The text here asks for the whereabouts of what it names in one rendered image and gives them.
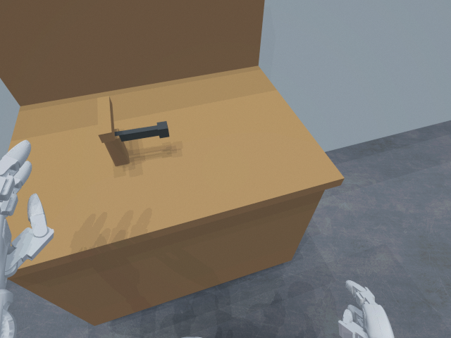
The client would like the counter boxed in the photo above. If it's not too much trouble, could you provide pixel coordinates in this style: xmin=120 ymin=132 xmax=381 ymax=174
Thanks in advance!
xmin=0 ymin=0 xmax=345 ymax=326

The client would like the left robot forearm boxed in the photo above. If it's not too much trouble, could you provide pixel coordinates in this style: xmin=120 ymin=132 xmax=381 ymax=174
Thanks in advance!
xmin=0 ymin=289 xmax=17 ymax=338

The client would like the tap lever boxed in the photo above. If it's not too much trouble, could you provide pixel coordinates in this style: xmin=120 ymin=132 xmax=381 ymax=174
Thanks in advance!
xmin=115 ymin=121 xmax=169 ymax=142

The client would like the robot right hand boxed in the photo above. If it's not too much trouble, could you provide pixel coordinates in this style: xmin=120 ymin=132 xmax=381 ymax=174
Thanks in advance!
xmin=338 ymin=280 xmax=394 ymax=338

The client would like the robot left hand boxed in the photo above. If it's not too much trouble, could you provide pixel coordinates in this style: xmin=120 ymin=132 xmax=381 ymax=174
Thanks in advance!
xmin=0 ymin=140 xmax=54 ymax=289

